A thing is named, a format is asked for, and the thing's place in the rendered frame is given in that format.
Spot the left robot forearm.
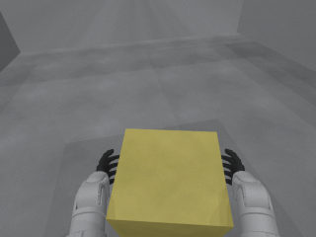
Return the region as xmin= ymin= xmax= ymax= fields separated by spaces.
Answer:
xmin=66 ymin=171 xmax=110 ymax=237

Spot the robot left hand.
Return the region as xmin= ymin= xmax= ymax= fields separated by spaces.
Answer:
xmin=96 ymin=149 xmax=120 ymax=185

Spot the right robot forearm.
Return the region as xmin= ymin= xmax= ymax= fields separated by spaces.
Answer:
xmin=232 ymin=171 xmax=280 ymax=237

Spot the carton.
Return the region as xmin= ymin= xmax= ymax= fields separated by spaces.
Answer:
xmin=106 ymin=128 xmax=234 ymax=237

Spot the robot right hand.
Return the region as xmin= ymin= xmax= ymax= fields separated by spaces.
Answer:
xmin=221 ymin=148 xmax=245 ymax=186

